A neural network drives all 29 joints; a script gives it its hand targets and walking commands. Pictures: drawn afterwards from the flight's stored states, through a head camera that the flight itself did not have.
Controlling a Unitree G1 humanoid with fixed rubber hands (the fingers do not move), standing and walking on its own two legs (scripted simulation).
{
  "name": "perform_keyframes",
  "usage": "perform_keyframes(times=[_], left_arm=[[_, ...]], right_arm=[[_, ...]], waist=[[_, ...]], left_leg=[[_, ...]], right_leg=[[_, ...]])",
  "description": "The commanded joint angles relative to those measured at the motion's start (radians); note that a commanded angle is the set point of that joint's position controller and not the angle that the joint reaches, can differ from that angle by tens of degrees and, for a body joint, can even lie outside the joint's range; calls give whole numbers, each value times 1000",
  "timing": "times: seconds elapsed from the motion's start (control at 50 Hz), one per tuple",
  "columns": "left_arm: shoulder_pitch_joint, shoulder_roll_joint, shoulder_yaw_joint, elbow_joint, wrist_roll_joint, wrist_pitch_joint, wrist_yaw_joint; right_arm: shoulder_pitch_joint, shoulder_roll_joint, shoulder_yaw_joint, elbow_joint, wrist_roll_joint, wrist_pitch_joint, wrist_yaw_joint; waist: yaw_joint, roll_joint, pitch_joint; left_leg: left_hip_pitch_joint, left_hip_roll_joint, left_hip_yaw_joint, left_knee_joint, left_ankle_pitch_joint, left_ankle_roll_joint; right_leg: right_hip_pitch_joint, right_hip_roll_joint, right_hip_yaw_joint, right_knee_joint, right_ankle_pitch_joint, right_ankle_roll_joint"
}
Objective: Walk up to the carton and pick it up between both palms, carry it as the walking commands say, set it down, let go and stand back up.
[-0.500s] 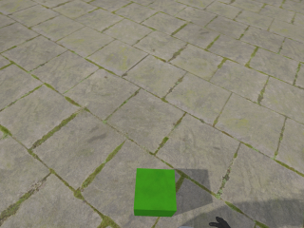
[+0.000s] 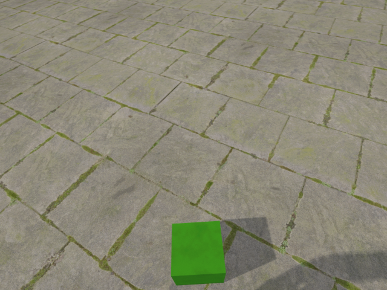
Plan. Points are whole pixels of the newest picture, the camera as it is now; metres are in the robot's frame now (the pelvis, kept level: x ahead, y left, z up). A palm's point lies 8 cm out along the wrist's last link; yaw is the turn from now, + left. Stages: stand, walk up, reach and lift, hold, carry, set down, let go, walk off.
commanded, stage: walk up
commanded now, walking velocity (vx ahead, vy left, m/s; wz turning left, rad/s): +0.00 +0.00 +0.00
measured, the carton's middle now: (197, 253) +0.38 +0.01 -0.68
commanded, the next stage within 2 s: stand in 0.62 s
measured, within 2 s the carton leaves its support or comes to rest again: neither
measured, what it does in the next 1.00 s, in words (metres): steps on the spot: left foot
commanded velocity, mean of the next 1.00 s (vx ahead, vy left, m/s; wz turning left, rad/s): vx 0.00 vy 0.00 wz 0.00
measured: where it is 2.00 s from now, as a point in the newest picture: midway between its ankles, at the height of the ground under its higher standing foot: outside the picture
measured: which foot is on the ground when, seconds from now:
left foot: up 0.00-0.02, down 0.04-1.00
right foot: down 0.00-1.00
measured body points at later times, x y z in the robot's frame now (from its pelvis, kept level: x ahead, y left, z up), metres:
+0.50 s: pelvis -0.02 +0.03 +0.00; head -0.01 +0.03 +0.45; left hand -0.05 +0.24 -0.16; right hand -0.04 -0.18 -0.16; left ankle -0.04 +0.14 -0.75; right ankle +0.02 -0.09 -0.75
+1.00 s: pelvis -0.01 +0.04 +0.00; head +0.00 +0.04 +0.45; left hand -0.05 +0.24 -0.16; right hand -0.05 -0.16 -0.16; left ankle -0.04 +0.14 -0.75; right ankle +0.02 -0.09 -0.75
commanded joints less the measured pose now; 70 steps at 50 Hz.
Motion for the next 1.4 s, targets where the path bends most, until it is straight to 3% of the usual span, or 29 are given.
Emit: perform_keyframes(times=[0.0, 0.04, 0.06, 0.08, 0.1, 0.14, 0.24, 0.3, 0.34, 0.48, 0.52, 0.62, 0.64, 0.76, 0.78, 0.9, 0.92, 0.94, 0.96, 0.98, 1.08, 1.12, 1.16, 1.18, 1.2, 1.24, 1.32, 1.36, 1.38], left_arm=[[35, 122, 26, 6, -6, 7, -8], [105, 85, 25, 14, -10, 6, -21], [106, 72, 23, 35, -22, 5, -17], [83, 85, 21, 40, -21, 6, -12], [65, 117, 28, 42, -15, 7, -8], [72, 118, 33, 39, -1, 6, -19], [92, 71, 19, 81, -8, 10, -19], [104, 77, 17, 98, -12, 12, -20], [108, 75, 11, 107, -10, 15, -19], [129, 57, 0, 121, -17, 14, -15], [127, 68, 4, 126, -16, 17, -17], [148, 65, 4, 128, -6, 10, -15], [121, 66, 4, 135, -4, 9, -15], [152, 46, 2, 141, -10, 10, -16], [162, 59, 0, 143, -4, 9, -13], [165, 58, 6, 148, -5, 8, -11], [172, 52, 6, 145, -12, 9, -11], [145, 37, -3, 135, -6, 7, -11], [163, 49, 2, 141, -15, 5, -12], [145, 44, 3, 144, -7, 5, -7], [158, 48, 4, 154, -9, 7, -5], [168, 52, 9, 146, -10, 8, -6], [166, 39, 6, 147, -13, 13, -6], [168, 47, 10, 157, -10, 13, -7], [166, 38, 8, 149, -10, 13, -8], [147, 24, 1, 138, -11, 9, -8], [173, 52, 9, 154, -4, 10, -3], [159, 38, 9, 146, -7, 10, 1], [171, 54, 12, 151, -6, 13, 2]], right_arm=[[112, -62, -6, 27, -3, -22, -19], [94, -86, -6, 37, -6, -29, -19], [69, -43, -2, 38, 2, -28, -13], [80, -14, 9, 37, -1, -35, -9], [98, 5, 16, 38, 1, -41, -11], [108, -4, 14, 53, -1, -40, -19], [108, -32, 8, 39, -1, -51, -13], [136, -8, 16, 46, 6, -50, -15], [118, -19, 13, 37, 4, -50, -13], [137, -14, 12, 38, 6, -45, -10], [178, 25, 18, 53, 5, -45, -8], [139, 20, 26, 42, 5, -53, -14], [146, 11, 23, 40, 1, -59, -14], [179, 1, 21, 58, 3, -66, -10], [187, 15, 23, 60, 3, -66, -12], [178, 19, 22, 58, -1, -69, -11], [200, 22, 21, 61, 9, -69, -8], [194, 27, 19, 65, 2, -67, -10], [172, 17, 21, 58, -2, -69, -9], [175, -12, 9, 54, 1, -69, -13], [195, 13, 17, 63, -1, -73, -15], [204, 42, 27, 81, 1, -77, -17], [183, 30, 22, 72, 2, -77, -14], [192, 23, 17, 73, 3, -77, -14], [196, 23, 21, 74, 4, -76, -16], [204, 24, 13, 82, -1, -70, -19], [191, 38, 16, 72, 3, -69, -18], [205, 43, 17, 81, 2, -71, -19], [210, 40, 15, 76, 3, -76, -18]], waist=[[-4, -108, -19], [50, -37, 21], [45, 24, 49], [32, 38, 70], [15, -3, 70], [32, 9, 36], [26, 2, 48], [28, -80, 81], [30, -71, 78], [24, -16, 108], [12, -65, 88], [42, -26, 72], [17, -31, 34], [23, -19, 55], [19, -65, 64], [17, -40, 90], [14, -71, 71], [9, -29, 62], [27, -39, 43], [12, -79, 44], [11, -46, 55], [37, -44, 50], [26, -15, 68], [17, -48, 45], [31, -36, 72], [15, -15, 62], [21, -77, 79], [18, -48, 56], [22, -68, 63]], left_leg=[[73, 61, -17, -224, 245, -12], [122, 100, -56, -219, 259, 5], [65, 85, -34, -226, 190, -6], [-13, 84, -45, -241, 181, -11], [-27, 85, -56, -271, 167, -5], [-1, 77, -32, -262, 173, -5], [7, 82, -38, -286, 124, 14], [-3, 81, -56, -288, 137, 17], [3, 73, -57, -285, 98, 16], [-28, 63, -56, -295, 50, 17], [-20, 57, -58, -285, 83, 19], [-36, 71, -61, -291, 88, 25], [-24, 71, -65, -292, 80, 32], [-24, 67, -57, -290, 119, 32], [-19, 71, -55, -277, 131, 33], [-18, 78, -54, -269, 161, 38], [0, 70, -61, -268, 174, 34], [-13, 72, -57, -266, 174, 40], [-12, 73, -58, -261, 193, 40], [30, 69, -60, -263, 206, 45], [-10, 78, -51, -262, 229, 41], [7, 81, -60, -252, 270, 42], [6, 72, -45, -256, 231, 33], [25, 74, -52, -252, 257, 39], [-6, 80, -58, -257, 287, 44], [33, 72, -46, -246, 283, 41], [27, 76, -50, -251, 291, 41], [1, 77, -60, -244, 280, 40], [-1, 75, -50, -253, 266, 42]], right_leg=[[56, -149, 161, -73, 175, -29], [-43, -123, 171, -113, 48, -6], [-22, -94, 141, -136, 77, 7], [54, -93, 124, -105, 120, 12], [82, -103, 125, -83, 144, 14], [94, -110, 142, -87, 140, 8], [65, -102, 123, -102, 72, 23], [41, -98, 110, -94, 68, 39], [13, -98, 121, -108, 5, 33], [-12, -88, 110, -100, 7, 48], [-4, -87, 116, -99, -7, 45], [15, -103, 121, -86, 49, 42], [35, -103, 123, -86, 59, 38], [36, -107, 116, -77, 78, 51], [15, -104, 120, -73, 62, 44], [3, -111, 122, -69, 102, 51], [-4, -100, 110, -62, 89, 50], [10, -106, 116, -56, 95, 47], [37, -108, 118, -61, 106, 52], [10, -106, 108, -66, 108, 47], [48, -109, 114, -56, 130, 51], [61, -112, 117, -41, 137, 48], [36, -110, 122, -53, 128, 50], [58, -106, 106, -50, 134, 57], [53, -109, 114, -43, 135, 57], [11, -106, 107, -48, 121, 62], [25, -106, 103, -40, 147, 63], [58, -105, 106, -40, 141, 55], [66, -112, 98, -43, 145, 62]])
